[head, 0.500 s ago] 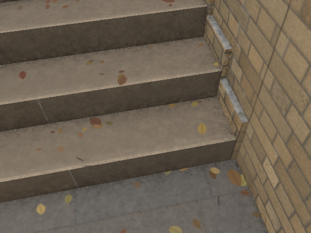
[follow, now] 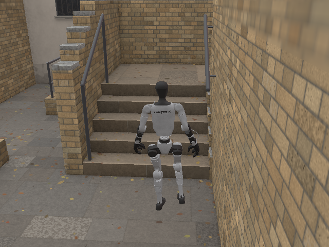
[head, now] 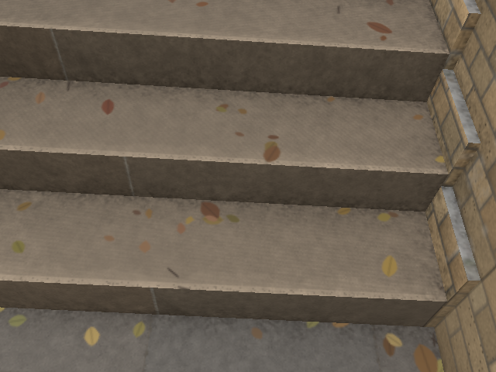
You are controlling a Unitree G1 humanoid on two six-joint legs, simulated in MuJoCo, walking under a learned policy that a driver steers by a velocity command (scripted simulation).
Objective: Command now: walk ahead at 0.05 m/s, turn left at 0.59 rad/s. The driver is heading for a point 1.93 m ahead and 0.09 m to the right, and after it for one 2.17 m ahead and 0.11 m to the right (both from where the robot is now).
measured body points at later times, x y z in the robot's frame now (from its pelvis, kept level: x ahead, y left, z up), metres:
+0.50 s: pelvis +0.05 -0.02 +0.00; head +0.08 -0.02 +0.45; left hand +0.10 +0.27 -0.12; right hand +0.23 -0.26 -0.12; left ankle +0.01 +0.12 -0.75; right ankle +0.08 -0.16 -0.74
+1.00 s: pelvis +0.05 +0.03 +0.00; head +0.06 +0.04 +0.44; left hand +0.08 +0.32 -0.14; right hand +0.19 -0.22 -0.13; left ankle +0.02 +0.12 -0.74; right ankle +0.08 -0.16 -0.74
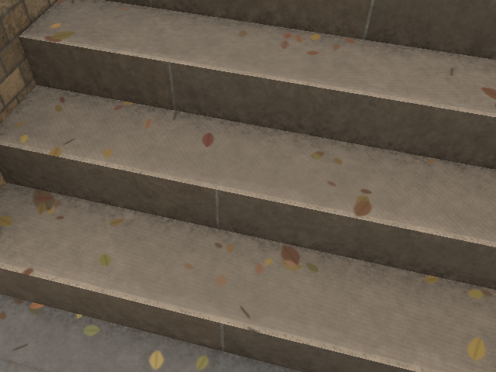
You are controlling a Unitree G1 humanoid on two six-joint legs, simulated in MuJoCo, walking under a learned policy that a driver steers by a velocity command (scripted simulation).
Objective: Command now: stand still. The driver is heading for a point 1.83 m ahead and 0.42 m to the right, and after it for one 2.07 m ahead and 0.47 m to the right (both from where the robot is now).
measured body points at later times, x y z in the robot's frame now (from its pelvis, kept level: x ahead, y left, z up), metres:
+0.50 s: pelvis +0.00 -0.01 +0.00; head +0.01 -0.01 +0.45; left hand +0.04 +0.25 -0.15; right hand +0.06 -0.27 -0.14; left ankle -0.02 +0.09 -0.74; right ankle +0.00 -0.19 -0.74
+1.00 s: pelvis +0.00 -0.02 +0.00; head +0.01 -0.02 +0.45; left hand +0.02 +0.23 -0.15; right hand +0.04 -0.28 -0.15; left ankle -0.02 +0.09 -0.74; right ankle +0.00 -0.19 -0.74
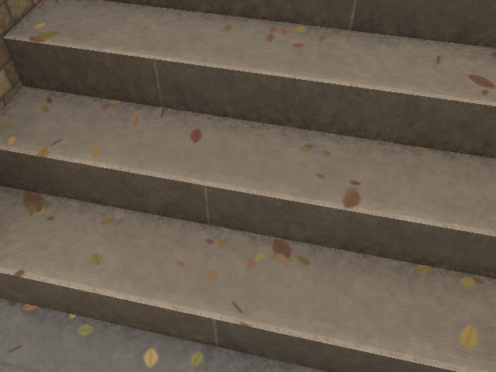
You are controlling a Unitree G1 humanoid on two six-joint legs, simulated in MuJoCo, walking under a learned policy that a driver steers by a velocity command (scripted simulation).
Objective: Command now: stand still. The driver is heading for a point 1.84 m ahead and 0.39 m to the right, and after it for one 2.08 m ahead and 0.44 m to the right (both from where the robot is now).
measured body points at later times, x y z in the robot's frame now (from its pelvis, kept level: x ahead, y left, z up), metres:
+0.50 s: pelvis +0.00 +0.00 +0.00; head +0.01 +0.00 +0.45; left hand +0.01 +0.24 -0.16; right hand +0.03 -0.25 -0.15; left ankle -0.02 +0.11 -0.74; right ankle +0.00 -0.17 -0.74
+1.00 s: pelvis +0.10 -0.01 +0.00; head +0.11 -0.01 +0.45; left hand +0.05 +0.19 -0.16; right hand +0.18 -0.24 -0.15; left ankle +0.12 +0.09 -0.74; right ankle +0.01 -0.13 -0.74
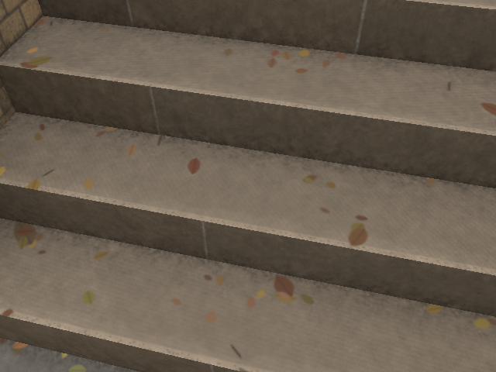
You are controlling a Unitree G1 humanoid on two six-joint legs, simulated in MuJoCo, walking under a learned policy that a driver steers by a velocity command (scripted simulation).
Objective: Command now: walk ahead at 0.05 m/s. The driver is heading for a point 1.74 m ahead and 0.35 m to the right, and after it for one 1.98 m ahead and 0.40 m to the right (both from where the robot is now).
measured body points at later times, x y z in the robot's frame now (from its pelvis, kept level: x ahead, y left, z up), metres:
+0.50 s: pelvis +0.04 +0.00 +0.01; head +0.04 -0.02 +0.46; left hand +0.06 +0.24 -0.13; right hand +0.03 -0.27 -0.15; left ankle +0.01 +0.10 -0.73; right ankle +0.00 -0.10 -0.73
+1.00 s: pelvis +0.20 +0.02 -0.01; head +0.22 +0.03 +0.44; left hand +0.16 +0.27 -0.16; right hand +0.36 -0.22 -0.12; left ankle +0.27 +0.12 -0.74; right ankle +0.04 -0.11 -0.70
